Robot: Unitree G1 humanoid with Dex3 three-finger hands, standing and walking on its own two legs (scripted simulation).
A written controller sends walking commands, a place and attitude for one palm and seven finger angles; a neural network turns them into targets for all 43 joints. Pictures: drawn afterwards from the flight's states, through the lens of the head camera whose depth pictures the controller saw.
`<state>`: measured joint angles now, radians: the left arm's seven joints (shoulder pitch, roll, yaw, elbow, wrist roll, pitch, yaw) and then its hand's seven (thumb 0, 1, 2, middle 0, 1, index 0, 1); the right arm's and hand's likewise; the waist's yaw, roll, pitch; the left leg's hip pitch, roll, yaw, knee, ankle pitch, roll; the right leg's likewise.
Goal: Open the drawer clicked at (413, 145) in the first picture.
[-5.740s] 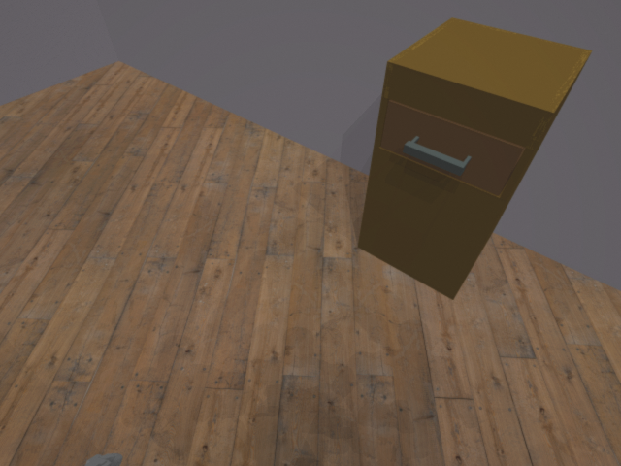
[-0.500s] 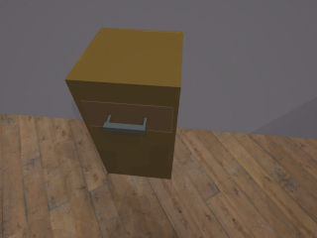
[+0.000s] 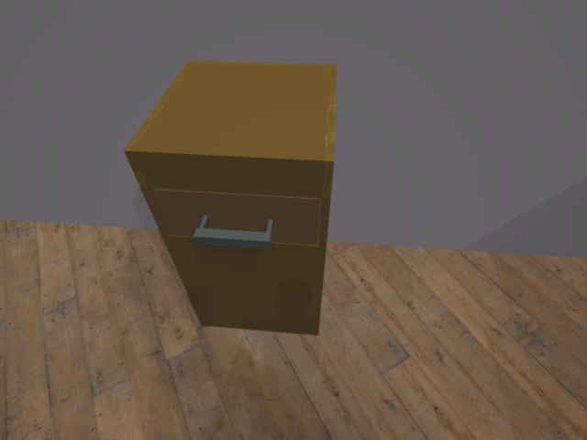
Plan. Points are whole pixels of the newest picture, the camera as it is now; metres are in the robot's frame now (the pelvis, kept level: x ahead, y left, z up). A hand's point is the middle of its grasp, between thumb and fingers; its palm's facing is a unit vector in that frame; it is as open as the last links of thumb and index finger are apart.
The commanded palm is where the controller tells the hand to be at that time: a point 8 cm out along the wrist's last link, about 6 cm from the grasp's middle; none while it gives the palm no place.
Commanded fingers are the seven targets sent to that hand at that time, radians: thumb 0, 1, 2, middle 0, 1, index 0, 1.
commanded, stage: look again from close up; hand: left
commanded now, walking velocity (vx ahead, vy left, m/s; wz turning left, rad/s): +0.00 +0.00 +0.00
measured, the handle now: (235, 230) +0.59 +0.18 -0.16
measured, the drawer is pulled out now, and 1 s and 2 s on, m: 0.00 0.00 0.00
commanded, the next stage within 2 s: shuffle to correct the standing spot in 0.20 s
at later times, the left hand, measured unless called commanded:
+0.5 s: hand out of the picture +0.01 +0.15 -0.18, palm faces +0.03 -0.99 -0.17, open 7.4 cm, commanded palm none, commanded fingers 0.00 0.90 0.90 -0.20 -0.30 -0.20 -0.30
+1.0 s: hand out of the picture +0.10 +0.17 -0.17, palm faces +0.01 -0.96 -0.27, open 7.4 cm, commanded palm none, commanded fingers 0.00 0.90 0.90 -0.20 -0.30 -0.20 -0.30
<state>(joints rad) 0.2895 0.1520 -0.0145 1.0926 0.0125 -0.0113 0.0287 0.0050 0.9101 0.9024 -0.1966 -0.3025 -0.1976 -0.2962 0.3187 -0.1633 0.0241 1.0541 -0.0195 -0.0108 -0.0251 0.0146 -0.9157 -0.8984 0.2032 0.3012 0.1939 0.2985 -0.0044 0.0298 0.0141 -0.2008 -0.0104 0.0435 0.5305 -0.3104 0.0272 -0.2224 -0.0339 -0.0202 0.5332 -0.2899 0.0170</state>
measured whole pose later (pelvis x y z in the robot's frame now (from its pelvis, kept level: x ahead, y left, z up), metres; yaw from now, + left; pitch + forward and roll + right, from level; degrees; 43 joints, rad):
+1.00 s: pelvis +0.05 -0.03 +0.00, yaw -1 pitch +2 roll +1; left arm 0.23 0.17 0.03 1.02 0.02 0.00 0.05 0.00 0.91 0.90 -0.20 -0.30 -0.20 -0.30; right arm 0.23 -0.17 -0.02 1.05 -0.01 0.00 -0.05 0.01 -0.92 -0.90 0.20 0.30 0.19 0.30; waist 0.00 0.02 0.04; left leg -0.18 0.02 0.06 0.52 -0.38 -0.02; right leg -0.23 -0.01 -0.03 0.58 -0.39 -0.02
